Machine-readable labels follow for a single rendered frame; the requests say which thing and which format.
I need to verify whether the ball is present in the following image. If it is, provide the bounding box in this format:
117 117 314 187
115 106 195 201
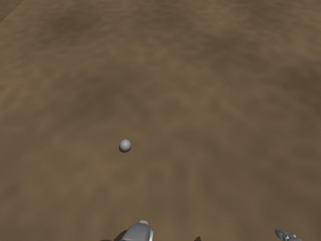
119 139 131 151

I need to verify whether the right robot hand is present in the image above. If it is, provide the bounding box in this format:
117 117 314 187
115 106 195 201
275 229 302 241

